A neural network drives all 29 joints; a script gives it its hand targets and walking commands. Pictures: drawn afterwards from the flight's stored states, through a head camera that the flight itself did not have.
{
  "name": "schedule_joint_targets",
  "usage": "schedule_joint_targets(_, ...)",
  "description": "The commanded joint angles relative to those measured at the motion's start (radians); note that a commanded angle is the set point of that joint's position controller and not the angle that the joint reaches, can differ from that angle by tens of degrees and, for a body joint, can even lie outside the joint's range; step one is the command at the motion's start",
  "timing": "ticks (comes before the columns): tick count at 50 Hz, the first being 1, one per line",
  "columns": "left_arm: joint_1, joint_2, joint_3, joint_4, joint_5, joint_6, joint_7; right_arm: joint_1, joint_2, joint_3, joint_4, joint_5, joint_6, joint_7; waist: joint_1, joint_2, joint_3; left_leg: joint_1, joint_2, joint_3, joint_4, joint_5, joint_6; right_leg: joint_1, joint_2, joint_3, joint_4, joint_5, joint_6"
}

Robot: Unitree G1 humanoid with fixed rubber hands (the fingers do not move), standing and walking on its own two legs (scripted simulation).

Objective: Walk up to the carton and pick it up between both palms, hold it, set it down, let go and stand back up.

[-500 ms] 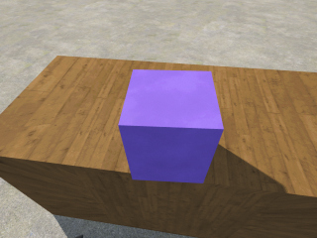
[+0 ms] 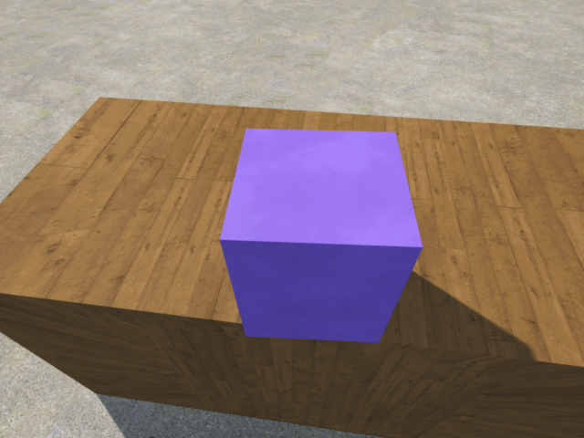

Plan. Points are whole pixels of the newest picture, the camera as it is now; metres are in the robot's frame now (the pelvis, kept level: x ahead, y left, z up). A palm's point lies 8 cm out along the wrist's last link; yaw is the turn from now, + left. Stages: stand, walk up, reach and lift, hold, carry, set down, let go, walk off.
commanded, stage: stand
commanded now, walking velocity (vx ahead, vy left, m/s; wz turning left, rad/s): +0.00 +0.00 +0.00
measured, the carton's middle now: (315, 240) +0.38 -0.01 +0.06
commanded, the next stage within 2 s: none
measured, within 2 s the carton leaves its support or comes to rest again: neither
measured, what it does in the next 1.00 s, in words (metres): stands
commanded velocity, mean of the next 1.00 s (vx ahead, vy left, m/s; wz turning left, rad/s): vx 0.00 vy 0.00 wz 0.00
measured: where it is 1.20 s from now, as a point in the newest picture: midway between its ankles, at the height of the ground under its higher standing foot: outside the picture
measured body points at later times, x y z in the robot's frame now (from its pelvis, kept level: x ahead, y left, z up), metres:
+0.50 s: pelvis +0.01 +0.01 +0.00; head +0.02 +0.01 +0.45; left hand +0.09 +0.26 -0.13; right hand +0.07 -0.25 -0.12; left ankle +0.00 +0.11 -0.74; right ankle +0.02 -0.11 -0.74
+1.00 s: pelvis +0.01 +0.02 +0.00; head +0.01 +0.02 +0.45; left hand +0.07 +0.27 -0.14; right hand +0.05 -0.24 -0.13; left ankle +0.00 +0.11 -0.74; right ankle +0.02 -0.11 -0.74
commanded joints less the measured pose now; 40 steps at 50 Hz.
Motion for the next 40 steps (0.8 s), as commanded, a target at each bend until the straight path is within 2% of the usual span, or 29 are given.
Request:
schedule_joint_targets(1, 0.015, 0.144, 0.03, -0.056, 0.002, -0.011, 0.006, 0.043, -0.14, -0.033, -0.059, 0.003, -0.011, -0.005, -0.003, -0.011, -0.009, -0.008, 0.097, -0.118, -0.113, 0.107, 0.029, 0.001, -0.102, 0.117, -0.102, 0.161, -0.014)
schedule_joint_targets(3, 0.026, 0.138, 0.029, -0.048, 0.001, -0.01, 0.007, 0.034, -0.144, -0.03, -0.06, 0.002, -0.011, -0.007, 0.0, 0.002, -0.006, 0.005, 0.102, -0.117, -0.115, 0.126, 0.035, -0.001, -0.105, 0.121, -0.101, 0.173, -0.012)
schedule_joint_targets(7, 0.018, 0.133, 0.029, -0.04, -0.001, -0.01, 0.007, 0.034, -0.142, -0.031, -0.058, 0.002, -0.009, -0.006, -0.003, -0.022, -0.034, 0.031, 0.101, -0.112, -0.108, 0.13, 0.036, 0.002, -0.102, 0.12, -0.11, 0.18, -0.016)
schedule_joint_targets(10, 0.026, 0.139, 0.031, -0.035, -0.002, -0.007, 0.007, 0.036, -0.144, -0.029, -0.055, 0.004, -0.009, -0.008, 0.002, -0.003, -0.023, 0.026, 0.102, -0.109, -0.119, 0.141, 0.032, 0.012, -0.103, 0.117, -0.102, 0.188, -0.014)
schedule_joint_targets(13, 0.02, 0.141, 0.031, -0.031, 0.0, -0.008, 0.008, 0.035, -0.143, -0.03, -0.043, 0.004, -0.008, -0.009, 0.0, -0.023, 0.012, 0.017, 0.1, -0.105, -0.128, 0.113, 0.029, -0.009, -0.102, 0.125, -0.114, 0.174, -0.01)
schedule_joint_targets(16, 0.014, 0.137, 0.03, -0.021, -0.001, -0.006, 0.009, 0.029, -0.146, -0.031, -0.041, 0.002, -0.009, -0.008, -0.001, 0.006, 0.011, 0.013, 0.099, -0.102, -0.136, 0.11, 0.027, 0.0, -0.099, 0.122, -0.113, 0.168, -0.008)
schedule_joint_targets(19, 0.018, 0.14, 0.028, -0.01, 0.002, -0.006, 0.009, 0.025, -0.143, -0.031, -0.039, 0.003, -0.009, -0.01, 0.003, 0.002, 0.008, 0.021, 0.098, -0.105, -0.145, 0.114, 0.029, 0.0, -0.097, 0.123, -0.114, 0.165, -0.006)
schedule_joint_targets(20, 0.018, 0.135, 0.03, -0.009, 0.004, -0.007, 0.01, 0.019, -0.14, -0.032, -0.037, 0.002, -0.009, -0.009, 0.005, 0.02, 0.008, 0.021, 0.099, -0.103, -0.141, 0.118, 0.03, -0.001, -0.098, 0.125, -0.117, 0.173, -0.007)
schedule_joint_targets(22, 0.009, 0.139, 0.029, 0.001, 0.002, -0.007, 0.013, 0.029, -0.139, -0.031, -0.028, 0.003, -0.01, -0.01, -0.001, -0.002, -0.004, 0.032, 0.104, -0.106, -0.143, 0.142, 0.031, 0.01, -0.101, 0.121, -0.111, 0.188, -0.007)
schedule_joint_targets(24, 0.015, 0.133, 0.03, 0.003, -0.001, -0.007, 0.013, 0.027, -0.142, -0.033, -0.032, 0.006, -0.011, -0.011, 0.003, 0.016, -0.029, 0.037, 0.105, -0.105, -0.142, 0.15, 0.034, 0.026, -0.104, 0.123, -0.112, 0.19, -0.009)
schedule_joint_targets(26, 0.006, 0.135, 0.03, 0.01, 0.002, -0.005, 0.013, 0.034, -0.137, -0.031, -0.023, 0.007, -0.011, -0.012, 0.003, 0.002, -0.018, 0.023, 0.104, -0.108, -0.154, 0.12, 0.033, 0.032, -0.098, 0.116, -0.112, 0.172, -0.004)
schedule_joint_targets(30, 0.021, 0.138, 0.026, 0.023, 0.0, -0.003, 0.014, 0.041, -0.142, -0.028, -0.01, 0.007, -0.011, -0.012, 0.002, 0.009, -0.015, 0.022, 0.103, -0.109, -0.157, 0.109, 0.031, 0.03, -0.099, 0.117, -0.117, 0.162, -0.003)
schedule_joint_targets(32, 0.017, 0.13, 0.022, 0.024, 0.0, -0.003, 0.015, 0.037, -0.146, -0.029, -0.009, 0.005, -0.011, -0.012, 0.002, -0.024, -0.009, 0.03, 0.106, -0.112, -0.152, 0.135, 0.029, 0.019, -0.101, 0.11, -0.117, 0.179, 0.0)
schedule_joint_targets(36, 0.022, 0.133, 0.024, 0.04, 0.001, -0.002, 0.016, 0.042, -0.143, -0.029, 0.0, 0.009, -0.009, -0.015, 0.001, 0.007, -0.003, 0.028, 0.097, -0.106, -0.164, 0.114, 0.029, 0.018, -0.103, 0.122, -0.123, 0.158, -0.004)
schedule_joint_targets(40, 0.021, 0.132, 0.022, 0.057, -0.001, 0.0, 0.017, 0.046, -0.135, -0.025, 0.02, 0.008, -0.01, -0.015, 0.003, -0.011, 0.027, 0.015, 0.099, -0.109, -0.169, 0.107, 0.027, 0.013, -0.101, 0.116, -0.129, 0.151, 0.006)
